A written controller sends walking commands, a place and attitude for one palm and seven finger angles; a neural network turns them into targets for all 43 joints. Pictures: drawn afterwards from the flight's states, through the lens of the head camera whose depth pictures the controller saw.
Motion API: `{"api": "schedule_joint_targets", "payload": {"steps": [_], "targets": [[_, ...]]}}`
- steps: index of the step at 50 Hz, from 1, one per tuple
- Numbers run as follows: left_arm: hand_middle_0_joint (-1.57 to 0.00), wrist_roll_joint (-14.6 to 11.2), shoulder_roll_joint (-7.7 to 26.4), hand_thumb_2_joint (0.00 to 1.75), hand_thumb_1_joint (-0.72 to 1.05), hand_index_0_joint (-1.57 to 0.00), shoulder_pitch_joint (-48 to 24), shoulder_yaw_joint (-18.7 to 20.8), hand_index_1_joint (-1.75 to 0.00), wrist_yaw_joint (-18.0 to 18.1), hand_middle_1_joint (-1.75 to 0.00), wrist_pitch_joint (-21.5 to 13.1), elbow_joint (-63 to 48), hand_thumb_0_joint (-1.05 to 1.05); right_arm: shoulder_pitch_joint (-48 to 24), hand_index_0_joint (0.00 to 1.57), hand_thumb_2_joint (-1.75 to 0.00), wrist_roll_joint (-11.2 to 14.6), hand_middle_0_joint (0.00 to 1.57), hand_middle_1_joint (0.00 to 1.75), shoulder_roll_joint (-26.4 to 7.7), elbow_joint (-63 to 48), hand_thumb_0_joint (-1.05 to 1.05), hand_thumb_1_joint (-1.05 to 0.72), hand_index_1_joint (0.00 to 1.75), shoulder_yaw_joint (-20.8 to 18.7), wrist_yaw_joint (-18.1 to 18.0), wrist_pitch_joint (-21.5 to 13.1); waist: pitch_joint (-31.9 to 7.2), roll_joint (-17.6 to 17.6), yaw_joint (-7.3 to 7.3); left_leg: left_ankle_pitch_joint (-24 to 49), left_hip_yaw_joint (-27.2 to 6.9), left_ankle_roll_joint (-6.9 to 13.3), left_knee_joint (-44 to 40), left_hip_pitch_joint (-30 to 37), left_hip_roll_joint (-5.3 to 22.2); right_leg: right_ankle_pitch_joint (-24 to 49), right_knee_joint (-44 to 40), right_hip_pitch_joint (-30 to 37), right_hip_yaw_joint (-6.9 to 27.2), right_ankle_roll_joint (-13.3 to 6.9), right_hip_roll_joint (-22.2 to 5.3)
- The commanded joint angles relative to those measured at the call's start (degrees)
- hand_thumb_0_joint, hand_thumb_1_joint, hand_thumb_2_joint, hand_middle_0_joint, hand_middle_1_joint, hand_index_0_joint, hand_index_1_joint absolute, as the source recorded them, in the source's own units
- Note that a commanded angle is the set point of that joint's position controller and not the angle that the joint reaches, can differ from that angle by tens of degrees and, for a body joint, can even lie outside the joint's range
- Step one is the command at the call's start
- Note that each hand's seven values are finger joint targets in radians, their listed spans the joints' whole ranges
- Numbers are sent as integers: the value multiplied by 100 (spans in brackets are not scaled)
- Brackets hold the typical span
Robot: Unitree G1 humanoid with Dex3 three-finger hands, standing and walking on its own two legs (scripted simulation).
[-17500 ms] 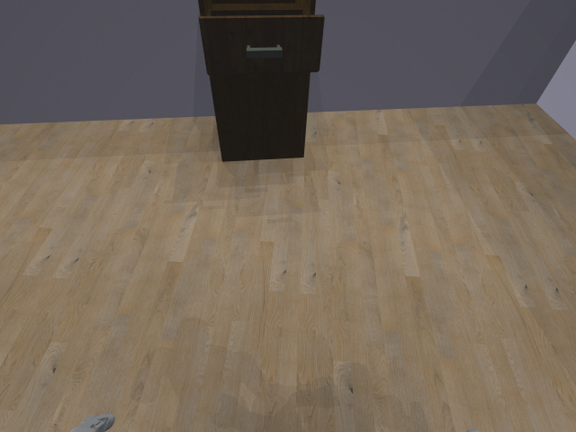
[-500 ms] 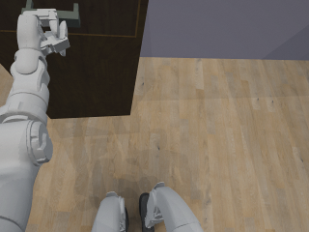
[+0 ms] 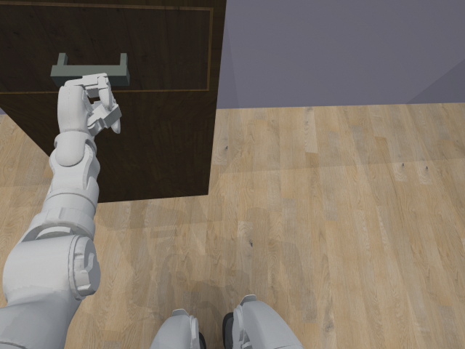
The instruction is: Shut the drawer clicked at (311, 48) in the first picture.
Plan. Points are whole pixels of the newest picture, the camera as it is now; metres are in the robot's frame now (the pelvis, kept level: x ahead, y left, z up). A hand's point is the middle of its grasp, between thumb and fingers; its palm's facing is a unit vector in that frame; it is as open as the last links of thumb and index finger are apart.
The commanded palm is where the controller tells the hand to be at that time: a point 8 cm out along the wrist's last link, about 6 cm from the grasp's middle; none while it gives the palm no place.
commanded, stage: draw the hand back to the body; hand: left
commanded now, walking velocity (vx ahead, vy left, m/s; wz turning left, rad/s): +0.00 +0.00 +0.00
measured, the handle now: (93, 67) +0.59 +0.20 +0.05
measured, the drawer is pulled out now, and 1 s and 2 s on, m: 0.00 0.00 0.00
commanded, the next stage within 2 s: step back with the hand held close in 1.46 s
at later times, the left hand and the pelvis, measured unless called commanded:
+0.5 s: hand (66, 150) +0.39 +0.19 +0.12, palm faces +0.04 -1.00 -0.03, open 3.2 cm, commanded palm +0.36 +0.24 +0.13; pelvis +0.05 +0.00 +0.05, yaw +1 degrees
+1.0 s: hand out of the picture +0.26 +0.24 +0.20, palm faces +0.31 -0.91 -0.28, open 3.2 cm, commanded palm +0.21 +0.28 +0.22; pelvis +0.03 +0.01 +0.08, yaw +3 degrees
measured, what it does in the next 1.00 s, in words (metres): rises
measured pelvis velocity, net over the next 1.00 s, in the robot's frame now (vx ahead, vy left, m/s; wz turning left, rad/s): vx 0.03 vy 0.01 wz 0.05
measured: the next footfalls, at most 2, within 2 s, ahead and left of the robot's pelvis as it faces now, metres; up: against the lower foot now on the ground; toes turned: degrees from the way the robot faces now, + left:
none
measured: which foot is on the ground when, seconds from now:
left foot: down 0.00-1.00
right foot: down 0.00-1.00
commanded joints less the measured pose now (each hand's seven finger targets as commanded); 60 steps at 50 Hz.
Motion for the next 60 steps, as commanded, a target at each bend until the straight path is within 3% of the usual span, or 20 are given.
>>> {"api": "schedule_joint_targets", "payload": {"steps": [1,4,7,8,11,12,14,16,19,22,23,28,29,30,31,34,39,47,54,60], "targets": [[-140,-101,1229,90,90,-140,-2150,159,-160,14,-160,-580,-1657,0,928,20,-90,12,20,30,-1035,-334,0,-90,30,-429,-55,23,-2851,645,54,3242,-822,-514,-730,1986,274,2172,-446,1909,721,186,-132],[-140,-172,1024,90,90,-140,-1898,31,-160,-67,-160,-639,-1835,0,874,20,-90,33,20,30,-1003,-303,0,-90,30,-478,-61,47,-2891,588,82,3677,-847,-565,-719,2220,314,2413,-455,1964,704,202,-134],[-140,-438,1094,90,90,-140,-542,130,-160,-211,-160,-565,-3206,0,790,20,-90,122,20,30,-993,-599,0,-90,30,-548,-37,32,-3880,1036,560,5096,-831,-694,-969,3292,350,3301,-619,2816,715,173,-145],[-140,-548,1085,90,90,-140,85,188,-160,-251,-160,-464,-3599,0,769,20,-90,160,20,30,-967,-707,0,-90,30,-568,-23,10,-4067,861,691,5436,-817,-700,-1059,3429,357,3688,-705,3213,720,180,-155],[-140,-759,309,90,90,-140,1124,-380,-160,-394,-160,16,-4059,0,498,20,-90,326,20,30,-842,-838,0,-90,30,-548,-18,-61,-3216,387,586,5150,-659,-549,-1318,3126,356,4031,-1000,3490,714,252,-198],[-140,-805,386,90,90,-140,1313,-311,-160,-394,-160,169,-4113,0,415,20,-90,355,20,30,-873,-844,0,-90,30,-556,-52,-67,-2774,-41,579,4544,-568,-455,-1430,2755,328,3857,-1113,3642,715,273,-206],[-140,-873,335,90,90,-140,1448,-367,-160,-360,-160,363,-4333,0,141,20,-90,424,20,30,-900,-887,0,-90,30,-538,-132,-112,-2046,-308,516,3173,-442,-374,-1685,2344,223,3109,-1355,3677,750,281,-210],[-140,-914,352,90,90,-140,1482,-329,-160,-297,-160,360,-4826,0,-59,20,-90,441,20,30,-868,-945,0,-90,30,-520,-213,-208,-1760,-51,564,2851,-411,-367,-1857,2503,175,2776,-1495,3683,769,238,-223],[-140,-988,-8,90,90,-140,2092,-684,-160,-306,-160,311,-5558,0,-149,20,-90,432,20,30,-787,-983,0,-90,30,-521,-274,-385,-1856,119,629,4302,-546,-462,-1878,3115,249,3585,-1428,3903,699,244,-242],[-140,-995,202,90,90,-140,2763,-575,-160,-388,-160,422,-6217,0,-165,20,-90,405,20,30,-781,-984,0,-90,30,-539,-289,-543,-2206,716,803,5905,-785,-726,-1868,4112,390,3895,-1365,3717,620,252,-274],[-140,-972,24,90,90,-140,2764,-793,-160,-457,-160,515,-6294,0,-247,20,-90,401,20,30,-765,-989,0,-90,30,-508,-290,-592,-2051,752,764,5729,-833,-754,-1942,4231,409,3539,-1437,3544,571,265,-278],[-140,-1102,160,90,90,-140,3168,-538,-160,-563,-160,951,-6333,0,-872,20,-90,485,20,30,-786,-1178,0,-90,30,-414,-444,-734,-1092,-319,817,2998,-609,-527,-2440,3268,191,2440,-1909,4067,574,227,-308],[-140,-1170,130,90,90,-140,3371,-477,-160,-584,-160,1054,-6353,0,-973,20,-90,509,20,30,-775,-1224,0,-90,30,-394,-475,-767,-1007,-299,881,3028,-616,-519,-2501,3287,175,2512,-1958,4167,576,205,-326],[-140,-518,602,90,90,-140,3410,-774,-160,-97,-160,1224,-6972,0,-1280,20,-90,497,20,30,-672,-1291,0,-90,30,-434,-552,-639,-1227,131,1106,3756,-661,-467,-2677,3843,214,2634,-2149,4425,835,125,-502],[-140,-470,277,90,90,-140,3849,-896,-160,129,-160,1387,-7216,0,-1225,20,-90,467,20,30,-577,-1363,0,-90,30,-404,-581,-612,-1252,285,1105,4515,-721,-583,-2721,4156,271,2937,-2201,4528,807,167,-495],[-140,-325,246,90,90,-140,4323,-980,-160,470,-160,1647,-7810,0,-1254,20,-90,398,20,30,-583,-1307,0,-90,30,-360,-595,-646,-1281,469,1119,5229,-941,-741,-2900,4860,473,2776,-2393,4457,762,208,-518],[-140,-219,373,90,90,-140,4642,-800,-160,795,-160,1932,-8127,0,-1579,20,-90,364,20,30,-562,-1212,0,-90,30,-270,-719,-609,-480,-246,1103,3830,-807,-596,-3497,4681,426,2422,-2918,4964,776,183,-500],[-140,-194,406,90,90,-140,5365,-600,-160,915,-160,1923,-9073,0,-1852,20,-90,305,20,30,-496,-1103,0,-90,30,-181,-712,-810,-33,522,1232,3409,-1085,-719,-4181,5210,485,1923,-3414,5319,732,117,-470],[-140,-231,537,90,90,-140,6588,-102,-160,916,-160,1849,-9525,0,-1930,20,-90,240,20,30,-507,-1040,0,-90,30,-250,-631,-949,436,-119,1338,2998,-962,-627,-4415,4931,438,1920,-3654,5684,747,98,-446],[-140,-240,742,90,90,-140,7140,291,-160,930,-160,1705,-10256,0,-1965,20,-90,255,20,30,-514,-1059,0,-90,30,-288,-618,-1097,530,408,1403,2625,-979,-624,-4485,4857,421,1763,-3722,5775,817,76,-438]]}}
